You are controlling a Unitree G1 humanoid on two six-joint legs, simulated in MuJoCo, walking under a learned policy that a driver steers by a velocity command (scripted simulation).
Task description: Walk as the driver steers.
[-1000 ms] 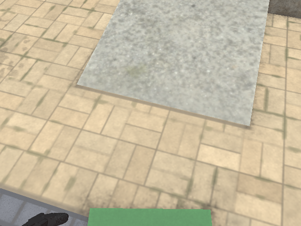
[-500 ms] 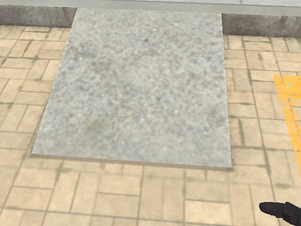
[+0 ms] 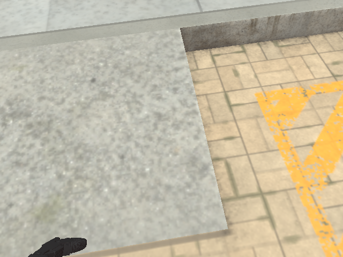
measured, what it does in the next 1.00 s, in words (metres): walks ahead, turning left: left foot, then right foot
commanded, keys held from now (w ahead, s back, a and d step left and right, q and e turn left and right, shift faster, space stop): w+q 0.56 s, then q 0.32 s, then no key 0.12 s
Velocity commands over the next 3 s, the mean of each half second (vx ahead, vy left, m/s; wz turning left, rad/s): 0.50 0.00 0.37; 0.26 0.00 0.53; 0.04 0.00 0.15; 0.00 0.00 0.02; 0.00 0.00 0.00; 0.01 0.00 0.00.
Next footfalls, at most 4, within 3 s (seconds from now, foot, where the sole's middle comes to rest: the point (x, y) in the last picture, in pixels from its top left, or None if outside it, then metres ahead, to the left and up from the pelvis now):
0.44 left None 0.41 0.14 -0.78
0.82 right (181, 212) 0.63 -0.02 -0.77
1.16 left None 0.46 0.18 -0.78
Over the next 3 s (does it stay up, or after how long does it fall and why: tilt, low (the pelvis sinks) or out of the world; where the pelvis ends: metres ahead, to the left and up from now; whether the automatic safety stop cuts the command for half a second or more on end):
stays up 0.49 0.08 0.00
